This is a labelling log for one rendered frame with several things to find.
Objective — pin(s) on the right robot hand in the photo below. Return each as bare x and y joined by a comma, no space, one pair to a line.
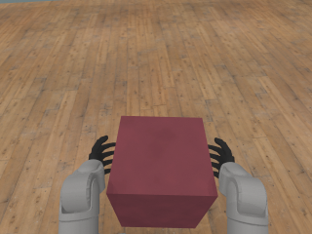
224,152

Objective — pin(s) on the carton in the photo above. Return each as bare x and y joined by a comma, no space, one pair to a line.
161,174

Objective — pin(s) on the right robot forearm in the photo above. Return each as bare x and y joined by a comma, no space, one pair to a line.
246,200

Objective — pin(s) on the left robot hand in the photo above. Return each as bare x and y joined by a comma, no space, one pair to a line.
97,154

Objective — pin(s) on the left robot forearm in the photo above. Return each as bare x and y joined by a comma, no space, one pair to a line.
79,199

